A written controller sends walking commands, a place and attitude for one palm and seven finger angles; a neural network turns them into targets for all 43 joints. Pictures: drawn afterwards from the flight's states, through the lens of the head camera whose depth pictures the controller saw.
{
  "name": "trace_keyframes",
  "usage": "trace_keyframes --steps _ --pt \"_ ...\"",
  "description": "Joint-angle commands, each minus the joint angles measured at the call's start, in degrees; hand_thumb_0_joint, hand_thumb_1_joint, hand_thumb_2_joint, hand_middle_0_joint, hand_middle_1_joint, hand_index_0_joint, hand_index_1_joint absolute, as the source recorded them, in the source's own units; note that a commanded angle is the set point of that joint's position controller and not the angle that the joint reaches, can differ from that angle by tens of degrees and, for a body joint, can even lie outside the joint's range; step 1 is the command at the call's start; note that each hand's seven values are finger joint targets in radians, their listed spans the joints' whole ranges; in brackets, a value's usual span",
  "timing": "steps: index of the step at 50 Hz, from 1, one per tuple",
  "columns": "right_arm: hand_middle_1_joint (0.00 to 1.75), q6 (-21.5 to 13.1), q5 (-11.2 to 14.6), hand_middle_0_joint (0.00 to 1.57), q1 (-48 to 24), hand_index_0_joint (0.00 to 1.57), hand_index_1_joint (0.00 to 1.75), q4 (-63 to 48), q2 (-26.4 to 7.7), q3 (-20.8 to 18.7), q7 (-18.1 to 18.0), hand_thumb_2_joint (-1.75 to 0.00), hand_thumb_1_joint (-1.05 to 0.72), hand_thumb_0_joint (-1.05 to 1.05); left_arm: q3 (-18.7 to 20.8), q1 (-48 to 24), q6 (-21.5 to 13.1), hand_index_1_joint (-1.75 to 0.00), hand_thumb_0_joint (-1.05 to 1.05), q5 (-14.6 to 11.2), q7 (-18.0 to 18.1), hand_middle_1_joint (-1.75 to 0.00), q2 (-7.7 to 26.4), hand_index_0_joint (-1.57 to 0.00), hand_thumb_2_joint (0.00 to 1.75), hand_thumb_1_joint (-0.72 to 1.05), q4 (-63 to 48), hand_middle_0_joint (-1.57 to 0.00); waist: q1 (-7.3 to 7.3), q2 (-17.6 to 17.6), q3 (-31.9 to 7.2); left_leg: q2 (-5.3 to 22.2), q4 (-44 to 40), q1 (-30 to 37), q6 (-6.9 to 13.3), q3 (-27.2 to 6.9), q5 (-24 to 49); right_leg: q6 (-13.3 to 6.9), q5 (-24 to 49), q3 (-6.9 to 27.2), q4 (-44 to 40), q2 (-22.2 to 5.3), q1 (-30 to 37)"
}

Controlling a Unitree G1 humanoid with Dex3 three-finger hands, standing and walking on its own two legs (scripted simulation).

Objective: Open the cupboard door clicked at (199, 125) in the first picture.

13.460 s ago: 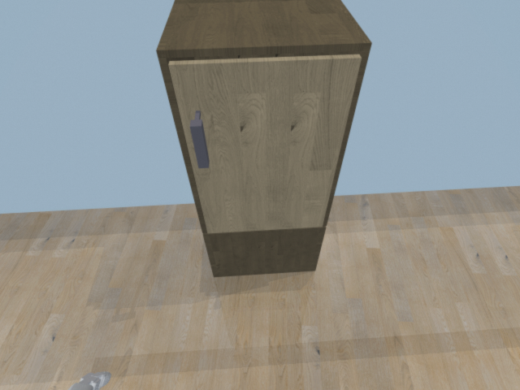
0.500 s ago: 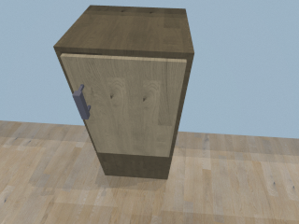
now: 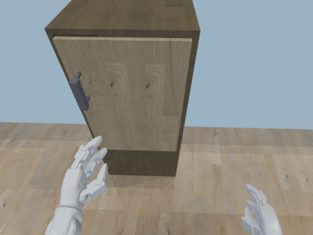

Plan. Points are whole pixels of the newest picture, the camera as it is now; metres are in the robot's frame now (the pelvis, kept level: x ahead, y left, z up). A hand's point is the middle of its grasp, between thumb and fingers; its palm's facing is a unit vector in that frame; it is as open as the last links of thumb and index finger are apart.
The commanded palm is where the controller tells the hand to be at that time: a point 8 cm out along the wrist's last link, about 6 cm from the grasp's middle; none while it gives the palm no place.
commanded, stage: raise the hand with hooked fingers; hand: left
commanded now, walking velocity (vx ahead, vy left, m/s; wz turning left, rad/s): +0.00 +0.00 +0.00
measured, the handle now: (81, 91) +0.55 +0.28 +0.05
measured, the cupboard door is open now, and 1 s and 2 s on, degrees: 0 0 0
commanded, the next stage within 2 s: move the hooked fingers beside the handle in 1.78 s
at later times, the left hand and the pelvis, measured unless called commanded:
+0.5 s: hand (79, 193) +0.22 +0.20 +0.00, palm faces -0.09 -1.00 +0.00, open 11.0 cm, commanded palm +0.19 +0.28 +0.02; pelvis -0.02 +0.02 -0.03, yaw +0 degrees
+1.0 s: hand (38, 171) +0.25 +0.29 +0.06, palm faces +0.06 -1.00 -0.07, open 13.6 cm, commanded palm +0.23 +0.34 +0.05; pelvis +0.00 +0.04 -0.01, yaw +1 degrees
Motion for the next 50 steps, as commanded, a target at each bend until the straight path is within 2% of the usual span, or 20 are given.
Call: trace_keyframes --steps 1,2,3,5,7,8,11,13,15,18,19,22,24,28,32,35,39,42,45,50 --pt "0.3 0.89 0.15 0.2 -5.01 0.2 0.3 -14.45 -5.14 -2.24 1.95 -0.9 -0.9 0.0 11.65 17.8 -7.35 -0.55 0.0 -0.72 -7.96 -0.55 10.37 -0.23 0.73 0.5 -3.79 -0.23 7.74 -1.11 -9.45 -3.38 5.16 -10.9 -0.42 0.07 8.92 3.21 20.26 9.83 -0.04 -3.84 7.92" --pt "0.3 2.58 0.05 0.2 -5.27 0.2 0.3 -15.83 -4.86 -2.49 2.12 -0.9 -0.9 0.0 13.18 17.33 -5.53 -0.57 0.0 -0.1 -7.03 -0.57 12.73 -0.23 0.72 0.48 -7.06 -0.23 8.56 2.78 -10.02 -3.21 5.55 -10.53 -0.27 0.31 8.44 2.63 17.17 10.38 0.2 -3.53 7.35" --pt "0.3 3.64 0.24 0.2 -6.89 0.2 0.3 -18.8 -4.4 -2.01 2.13 -0.9 -0.9 0.0 9.6 14.56 -4.03 -0.58 0.0 0.14 -6.08 -0.58 10.05 -0.23 0.71 0.46 -12.59 -0.23 7.73 5.34 -9.69 -3.05 5.45 -9.48 0.28 0.78 7.97 2.2 14.17 9.51 0.43 -2.76 4.88" --pt "0.3 4.76 0.52 0.2 -5.59 0.2 0.3 -20.51 -3.58 -1.8 1.74 -0.9 -0.9 0.0 8.9 8.6 -3.09 -0.62 0.0 -0.21 -2.97 -0.62 9.07 -0.24 0.69 0.41 -20.32 -0.24 5.4 5.88 -11.0 -2.2 6.33 -7.76 1.05 0.08 7.01 2.15 10.73 8.86 0.53 -1.5 1.69" --pt "0.3 5.35 0.18 0.2 -2.44 0.2 0.3 -19.83 -3.39 -1.67 1.01 -0.9 -0.9 0.0 9.32 1.78 -4.95 -0.64 0.0 -0.35 -0.13 -0.64 9.97 -0.24 0.67 0.36 -27.62 -0.24 1.84 2.68 -11.01 -0.72 8.29 -8.11 1.69 -1.89 5.52 2.75 7.88 8.57 0.85 -0.28 -2.56" --pt "0.3 5.22 0.2 0.2 -1.43 0.2 0.3 -19.52 -3.15 -1.56 0.51 -0.9 -0.9 0.0 8.78 -0.78 -6.77 -0.66 0.0 -0.23 0.48 -0.66 9.98 -0.24 0.66 0.34 -31.46 -0.24 0.87 3.85 -12.05 -0.17 9.22 -7.76 1.91 -2.64 5.55 2.71 7.07 8.74 0.93 -0.18 -3.05" --pt "0.3 3.75 0.11 0.2 0.01 0.2 0.3 -17.15 -3.23 -0.16 -0.69 -0.9 -0.9 0.0 4.39 -4.79 -10.97 -0.7 0.0 0.0 -1.14 -0.7 8.67 -0.25 0.63 0.27 -33.28 -0.25 -2.54 5.86 -10.2 0.77 11.11 -7.56 2.05 -4.25 4.04 2.35 3.06 7.06 1.52 0.72 -9.37" --pt "0.3 2.49 0.28 0.2 0.19 0.2 0.3 -15.76 -4.45 0.48 -1.35 -0.9 -0.9 0.0 1.79 -7.41 -10.65 -0.74 0.0 -0.66 -4.61 -0.74 8.75 -0.25 0.61 0.22 -30.72 -0.25 -4.49 4.43 -9.04 1.12 11.88 -8.02 2.25 -5.26 1.98 2.47 0.7 6.16 1.52 1.11 -11.63" --pt "0.3 1.79 0.8 0.2 0.71 0.2 0.3 -15.15 -5.27 0.97 -2.04 -0.9 -0.9 0.0 2.28 -4.99 -7.19 -0.76 0.0 -1.53 -7.99 -0.76 9.99 -0.25 0.59 0.18 -23.82 -0.25 -4.25 1.51 -8.42 1.0 11.11 -10.53 2.17 -5.6 -1.12 2.88 -2.95 5.92 0.17 1.2 -10.58" --pt "0.3 2.32 2.29 0.2 -0.18 0.2 0.3 -15.95 -5.81 1.14 -2.92 -0.9 -0.9 0.0 8.33 -0.04 2.64 -0.81 0.0 -3.47 -11.7 -0.81 13.79 -0.26 0.56 0.11 -13.87 -0.26 -0.85 -2.56 -9.54 0.15 9.24 -13.37 2.05 -4.75 -1.99 3.61 -6.83 7.49 -3.39 0.36 -5.23" --pt "0.3 2.68 2.58 0.2 -1.31 0.2 0.3 -16.98 -5.93 1.07 -3.06 -0.9 -0.9 0.0 10.91 0.98 5.86 -0.82 0.0 -4.1 -11.89 -0.82 15.84 -0.26 0.55 0.08 -15.17 -0.26 1.18 -0.5 -11.77 -0.29 7.52 -12.25 1.91 -4.38 -1.48 3.59 -7.0 7.81 -4.37 -0.18 -2.29" --pt "0.3 3.48 2.39 0.2 -3.07 0.2 0.3 -18.26 -4.37 1.24 -3.29 -0.9 -0.9 0.0 17.31 2.96 11.65 -0.87 0.0 -6.81 -8.92 -0.87 17.28 -0.26 0.52 0.01 -18.5 -0.26 4.68 -0.2 -16.0 -0.41 3.94 -8.04 1.68 -4.6 3.88 3.37 -0.57 5.8 -3.98 -0.12 4.48" --pt "0.3 3.41 2.12 0.2 -1.87 0.2 0.3 -17.69 -2.95 1.12 -2.97 -0.9 -0.9 0.0 19.5 4.05 10.29 -0.9 0.0 -7.38 -5.18 -0.9 16.59 -0.27 0.5 -0.03 -24.04 -0.27 5.32 2.11 -17.98 0.14 2.47 -4.49 1.35 -4.52 8.55 3.16 6.59 3.72 -2.5 0.17 6.05" --pt "0.3 2.66 1.03 0.2 -0.17 0.2 0.3 -15.01 -3.44 1.0 -2.16 -0.9 -0.9 0.0 17.16 -0.24 3.34 -0.96 0.0 -4.76 -1.3 -0.96 15.75 -0.27 0.46 -0.13 -23.91 -0.27 2.11 2.15 -9.6 0.87 1.79 -4.65 1.17 -5.19 8.46 2.63 6.64 1.74 -1.24 1.17 -0.75" --pt "0.3 1.55 0.96 0.2 1.78 0.2 0.3 -13.75 -5.98 0.92 -1.74 -0.9 -0.9 0.0 11.89 -4.37 -0.41 -1.02 0.0 -3.3 -5.61 -1.02 14.07 -0.28 0.42 -0.22 -16.97 -0.28 -1.33 3.19 -4.71 0.86 2.31 -5.59 1.27 -5.78 2.22 2.52 0.34 1.2 -1.23 1.38 -7.47" --pt "0.3 0.64 2.03 0.2 2.71 0.2 0.3 -14.34 -7.34 0.49 -2.43 -0.9 -0.9 0.0 13.96 -5.58 1.13 -1.07 0.0 -5.17 -10.09 -1.07 16.92 -0.29 0.39 -0.29 -15.86 -0.29 -0.52 3.47 -9.48 0.6 0.61 -2.94 1.21 -5.75 1.26 2.62 -0.46 1.94 -3.46 1.2 -3.82" --pt "0.3 0.35 2.33 0.2 3.06 0.2 0.3 -14.51 -7.38 0.66 -3.15 -0.9 -0.9 0.0 19.96 -8.12 3.89 -1.12 0.0 -7.34 -11.21 -1.12 21.99 -0.29 0.35 -0.38 -18.68 -0.29 1.24 5.44 -14.29 0.73 -1.3 2.22 0.83 -6.32 7.76 2.36 5.84 1.12 -3.46 1.42 0.97" --pt "0.3 0.68 1.87 0.2 3.02 0.2 0.3 -13.86 -7.04 1.04 -3.02 -0.9 -0.9 0.0 23.17 -9.52 4.12 -1.17 0.0 -7.89 -9.34 -1.17 23.84 -0.3 0.32 -0.45 -17.87 -0.3 1.96 6.91 -11.36 0.92 -1.92 3.37 0.13 -6.66 11.94 1.89 9.02 0.3 -3.2 1.95 0.88" --pt "0.3 1.27 1.93 0.2 3.04 0.2 0.3 -13.25 -6.88 1.38 -2.54 -0.9 -0.9 0.0 21.53 -11.77 4.22 -1.2 0.0 -7.44 -9.15 -1.2 21.26 -0.3 0.3 -0.5 -12.96 -0.3 0.63 6.07 -6.81 1.14 -2.73 3.02 -0.15 -6.53 10.38 2.18 8.05 -0.13 -4.16 1.93 -1.12" --pt "0.3 1.96 2.31 0.2 3.46 0.2 0.3 -13.82 -7.98 1.68 -2.69 -0.9 -0.9 0.0 20.02 -17.15 7.71 -1.2 0.0 -6.56 -13.64 -1.2 22.67 -0.3 0.3 -0.5 -7.49 -0.3 0.07 6.94 -8.04 1.14 -4.07 4.57 -0.03 -6.78 9.86 2.12 8.2 0.21 -5.65 1.91 0.33"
